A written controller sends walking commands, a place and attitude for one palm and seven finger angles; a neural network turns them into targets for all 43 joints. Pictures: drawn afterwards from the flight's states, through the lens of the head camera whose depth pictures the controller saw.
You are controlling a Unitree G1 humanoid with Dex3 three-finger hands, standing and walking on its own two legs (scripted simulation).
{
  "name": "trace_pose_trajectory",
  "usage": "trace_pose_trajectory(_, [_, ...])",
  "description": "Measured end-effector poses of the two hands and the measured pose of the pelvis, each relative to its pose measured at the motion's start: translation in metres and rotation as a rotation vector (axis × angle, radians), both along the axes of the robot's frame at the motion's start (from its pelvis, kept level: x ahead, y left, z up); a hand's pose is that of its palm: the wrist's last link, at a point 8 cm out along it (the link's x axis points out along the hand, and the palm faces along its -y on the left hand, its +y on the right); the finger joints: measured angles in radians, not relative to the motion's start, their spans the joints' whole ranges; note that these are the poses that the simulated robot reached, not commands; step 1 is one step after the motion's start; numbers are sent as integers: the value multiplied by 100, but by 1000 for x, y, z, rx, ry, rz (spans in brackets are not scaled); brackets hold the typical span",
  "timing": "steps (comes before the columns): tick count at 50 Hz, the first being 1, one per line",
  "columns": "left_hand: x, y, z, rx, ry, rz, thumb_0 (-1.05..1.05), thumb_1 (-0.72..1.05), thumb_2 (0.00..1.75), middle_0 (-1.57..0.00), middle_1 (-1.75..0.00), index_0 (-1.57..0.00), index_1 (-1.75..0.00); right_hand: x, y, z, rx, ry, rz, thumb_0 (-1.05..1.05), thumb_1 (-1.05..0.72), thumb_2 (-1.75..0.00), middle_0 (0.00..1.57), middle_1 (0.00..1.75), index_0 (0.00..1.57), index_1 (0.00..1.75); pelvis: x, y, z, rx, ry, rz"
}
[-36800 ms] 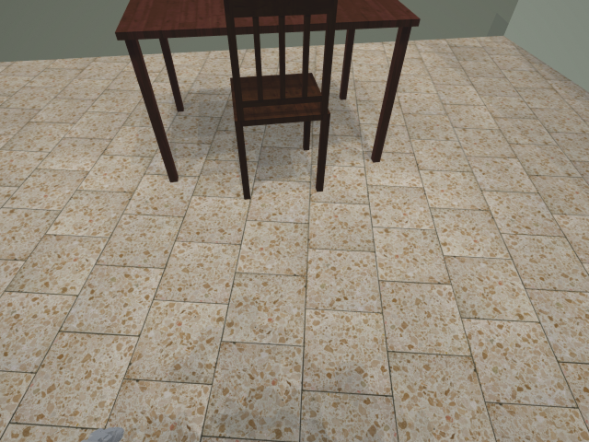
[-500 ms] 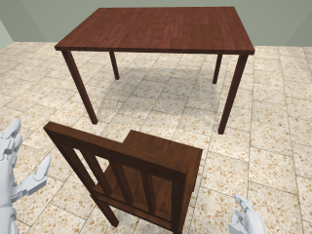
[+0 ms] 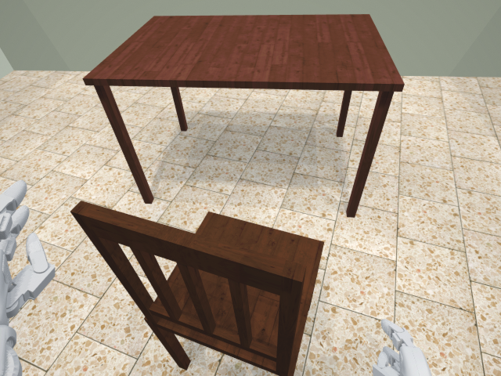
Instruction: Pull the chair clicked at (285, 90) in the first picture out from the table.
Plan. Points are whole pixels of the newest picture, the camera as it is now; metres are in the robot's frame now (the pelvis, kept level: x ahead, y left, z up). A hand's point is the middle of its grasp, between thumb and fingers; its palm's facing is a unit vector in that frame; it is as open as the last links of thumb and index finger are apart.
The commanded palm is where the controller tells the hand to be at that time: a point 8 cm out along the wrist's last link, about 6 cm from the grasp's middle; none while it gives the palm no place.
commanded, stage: step back with the hand held close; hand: left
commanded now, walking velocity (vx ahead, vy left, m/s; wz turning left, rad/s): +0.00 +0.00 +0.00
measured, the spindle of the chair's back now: (199, 299) +0.28 +0.15 -0.09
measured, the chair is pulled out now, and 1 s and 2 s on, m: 0.64 0.64 0.64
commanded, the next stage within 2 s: stop stepping back and stand still in 1.82 s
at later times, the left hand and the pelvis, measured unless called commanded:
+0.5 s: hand (44, 301) +0.15 +0.26 +0.15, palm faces +0.39 -0.75 -0.53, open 7.4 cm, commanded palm +0.10 +0.29 +0.17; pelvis -0.05 +0.00 -0.01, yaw -1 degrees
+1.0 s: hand (4, 342) +0.11 +0.27 +0.16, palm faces +0.46 -0.72 -0.51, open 7.4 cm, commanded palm +0.04 +0.30 +0.17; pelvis -0.09 +0.00 -0.02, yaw +1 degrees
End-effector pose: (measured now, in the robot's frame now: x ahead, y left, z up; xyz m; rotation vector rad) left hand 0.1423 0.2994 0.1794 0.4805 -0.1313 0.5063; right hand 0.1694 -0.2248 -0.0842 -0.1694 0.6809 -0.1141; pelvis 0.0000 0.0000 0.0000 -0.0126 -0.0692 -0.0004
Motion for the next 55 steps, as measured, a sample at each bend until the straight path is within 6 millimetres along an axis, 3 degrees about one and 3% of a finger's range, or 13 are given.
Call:
trace_pose_trajectory(8, [4,1,6,35,-9,-20,1,89,90,-21,-30,-21,-30,-2,4,1,17,8,1,1,-90,-90,20,30,20,30,-10,1,1,2,20,-17])
trace_pose_trajectory(14, [5,-6,-10,62,110,-76,1,89,90,-21,-30,-21,-30,-20,-5,-6,12,69,-49,1,-90,-90,20,30,20,30,-22,4,1,15,54,-24])
trace_pose_trajectory(18, [-5,-10,-14,80,150,-105,1,89,90,-21,-30,-22,-30,-35,-10,-9,0,108,-82,1,-90,-90,20,30,20,30,-29,3,-1,21,65,-20])
trace_pose_trajectory(26, [-34,-7,-2,114,69,-76,1,89,90,-21,-30,-22,-31,-57,-15,-9,-20,110,-88,1,-90,-90,20,30,20,30,-48,-4,-6,20,63,-12])
trace_pose_trajectory(33, [-56,-8,-11,68,29,-44,1,89,90,-21,-30,-22,-30,-73,-19,-5,-39,69,-70,1,-90,-90,20,30,20,30,-67,-6,-9,10,65,-12])
trace_pose_trajectory(44, [-71,4,-6,115,-14,-71,1,89,90,-21,-30,-22,-30,-108,-14,-2,-82,87,-62,1,-90,-90,20,30,20,30,-89,2,-11,-2,73,-2])
trace_pose_trajectory(55, [-85,-6,-2,174,-71,-48,1,89,90,-21,-30,-22,-30,-108,-8,-23,-31,69,-32,1,-90,-90,20,30,20,30,-93,-8,-25,7,58,13])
